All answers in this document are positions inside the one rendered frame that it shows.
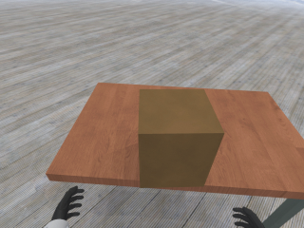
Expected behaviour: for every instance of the table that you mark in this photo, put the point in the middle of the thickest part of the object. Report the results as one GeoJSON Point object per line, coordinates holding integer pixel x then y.
{"type": "Point", "coordinates": [261, 153]}

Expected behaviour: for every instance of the robot right hand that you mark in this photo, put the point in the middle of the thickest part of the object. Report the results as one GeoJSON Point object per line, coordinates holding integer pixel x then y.
{"type": "Point", "coordinates": [248, 216]}

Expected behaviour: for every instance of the left robot forearm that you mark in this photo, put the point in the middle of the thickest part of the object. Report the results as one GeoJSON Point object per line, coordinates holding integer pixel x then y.
{"type": "Point", "coordinates": [57, 223]}

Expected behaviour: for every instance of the carton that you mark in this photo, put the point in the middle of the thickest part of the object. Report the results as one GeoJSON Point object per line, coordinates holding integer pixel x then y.
{"type": "Point", "coordinates": [179, 135]}

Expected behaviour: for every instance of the robot left hand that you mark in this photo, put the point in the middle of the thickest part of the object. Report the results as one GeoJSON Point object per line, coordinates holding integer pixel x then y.
{"type": "Point", "coordinates": [61, 211]}

